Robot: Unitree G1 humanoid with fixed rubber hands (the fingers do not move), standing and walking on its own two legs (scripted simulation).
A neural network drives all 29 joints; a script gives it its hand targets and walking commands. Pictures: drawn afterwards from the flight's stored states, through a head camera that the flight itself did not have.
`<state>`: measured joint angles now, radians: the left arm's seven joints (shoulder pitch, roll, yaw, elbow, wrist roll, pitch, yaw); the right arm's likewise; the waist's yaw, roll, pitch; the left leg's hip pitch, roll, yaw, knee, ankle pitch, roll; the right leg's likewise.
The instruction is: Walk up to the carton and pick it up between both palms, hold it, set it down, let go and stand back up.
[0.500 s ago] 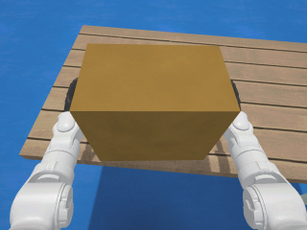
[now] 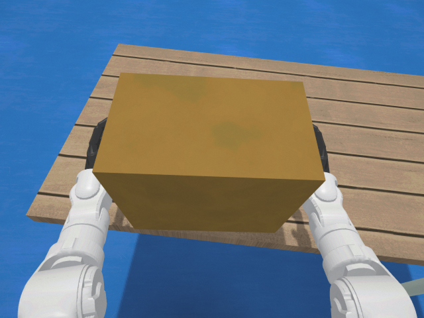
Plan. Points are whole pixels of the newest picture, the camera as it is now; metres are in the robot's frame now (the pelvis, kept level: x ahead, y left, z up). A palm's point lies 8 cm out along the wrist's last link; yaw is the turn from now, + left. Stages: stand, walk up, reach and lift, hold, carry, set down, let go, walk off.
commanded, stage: reach and lift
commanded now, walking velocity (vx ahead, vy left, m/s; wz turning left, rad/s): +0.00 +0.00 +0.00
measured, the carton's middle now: (208, 164) +0.42 +0.02 +0.03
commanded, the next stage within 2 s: none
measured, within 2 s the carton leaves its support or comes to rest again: neither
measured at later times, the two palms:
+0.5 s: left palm (100, 161) +0.41 +0.22 +0.04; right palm (318, 169) +0.39 -0.18 +0.06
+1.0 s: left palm (104, 168) +0.40 +0.21 +0.05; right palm (330, 189) +0.35 -0.19 +0.06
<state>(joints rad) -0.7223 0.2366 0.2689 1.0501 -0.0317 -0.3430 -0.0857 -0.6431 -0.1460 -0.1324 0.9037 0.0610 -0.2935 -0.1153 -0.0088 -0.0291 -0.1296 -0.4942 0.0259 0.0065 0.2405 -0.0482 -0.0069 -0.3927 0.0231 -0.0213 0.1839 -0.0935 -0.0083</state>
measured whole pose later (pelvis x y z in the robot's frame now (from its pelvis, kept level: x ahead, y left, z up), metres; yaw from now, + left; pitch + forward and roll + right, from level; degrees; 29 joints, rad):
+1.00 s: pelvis +0.00 +0.01 +0.00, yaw +3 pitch +17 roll -1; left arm -0.66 0.23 0.12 1.11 -0.09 -0.48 -0.07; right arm -0.46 -0.08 -0.24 0.87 -0.02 -0.44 -0.10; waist -0.10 -0.06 -0.21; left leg -0.47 -0.01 -0.04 0.16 0.01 0.00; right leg -0.35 0.00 -0.07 0.11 -0.06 0.00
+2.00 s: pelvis +0.01 -0.01 +0.00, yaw +2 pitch +6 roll +0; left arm -0.45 0.26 0.07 0.57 -0.20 -0.04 0.00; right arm -0.35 -0.20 0.05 0.57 0.29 -0.10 -0.18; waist -0.09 -0.06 -0.16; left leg -0.29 0.01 -0.04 0.33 -0.14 -0.02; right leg -0.18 0.02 -0.04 0.28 -0.21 -0.02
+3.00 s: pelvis -0.03 +0.01 +0.00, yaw +2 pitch +2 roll -2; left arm -0.66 0.19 0.27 0.20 0.07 0.65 -0.01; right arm -0.69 -0.23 -0.11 0.54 0.20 0.42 -0.03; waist -0.09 -0.06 -0.10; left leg -0.27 0.01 -0.04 0.32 -0.09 0.00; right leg -0.12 0.02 -0.04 0.18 -0.10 0.00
